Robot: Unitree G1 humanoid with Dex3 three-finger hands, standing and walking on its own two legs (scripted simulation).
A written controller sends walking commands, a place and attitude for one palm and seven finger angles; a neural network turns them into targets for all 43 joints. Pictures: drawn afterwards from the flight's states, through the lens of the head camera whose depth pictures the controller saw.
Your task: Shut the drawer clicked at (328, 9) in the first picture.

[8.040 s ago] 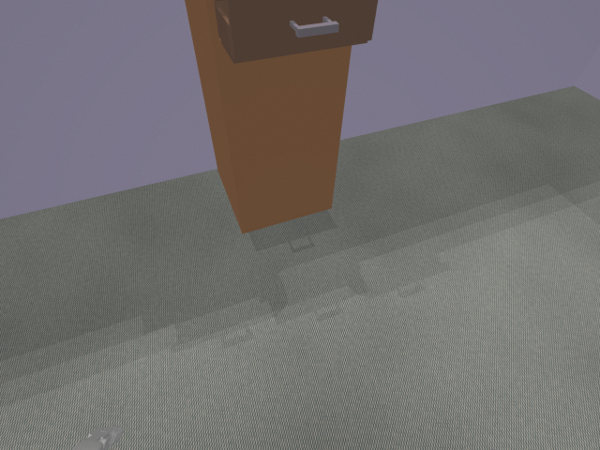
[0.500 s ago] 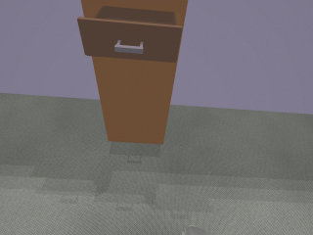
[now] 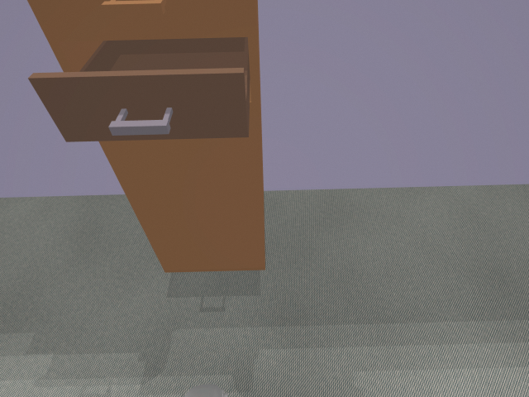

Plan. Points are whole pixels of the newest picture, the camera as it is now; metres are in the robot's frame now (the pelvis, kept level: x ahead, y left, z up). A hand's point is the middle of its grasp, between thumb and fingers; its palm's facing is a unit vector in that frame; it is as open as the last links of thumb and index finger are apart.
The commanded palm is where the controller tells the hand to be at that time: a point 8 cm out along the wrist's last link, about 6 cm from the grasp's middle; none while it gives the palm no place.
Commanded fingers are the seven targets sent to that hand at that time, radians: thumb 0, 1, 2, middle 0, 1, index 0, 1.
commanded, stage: take the last steps up to it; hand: left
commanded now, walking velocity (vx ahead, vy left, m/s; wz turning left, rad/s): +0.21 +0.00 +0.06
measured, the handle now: (143, 120) +0.56 +0.25 +0.13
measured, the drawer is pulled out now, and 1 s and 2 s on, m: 0.15 0.15 0.15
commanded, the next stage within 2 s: come to a stop and stand still in 0.18 s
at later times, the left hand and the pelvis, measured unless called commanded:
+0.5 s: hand out of the picture +0.10 +0.18 -0.18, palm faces +0.06 -0.99 -0.15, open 7.3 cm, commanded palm none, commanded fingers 0.00 0.90 0.90 -0.20 -0.30 -0.20 -0.30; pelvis +0.13 +0.03 +0.00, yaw -1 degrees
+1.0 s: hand (192, 382) +0.18 +0.14 -0.13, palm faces +0.08 -0.95 -0.31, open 7.3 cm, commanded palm none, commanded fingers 0.00 0.90 0.90 -0.20 -0.30 -0.20 -0.30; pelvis +0.11 -0.06 +0.01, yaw +1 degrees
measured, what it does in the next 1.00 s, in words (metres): walks ahead: left foot, then right foot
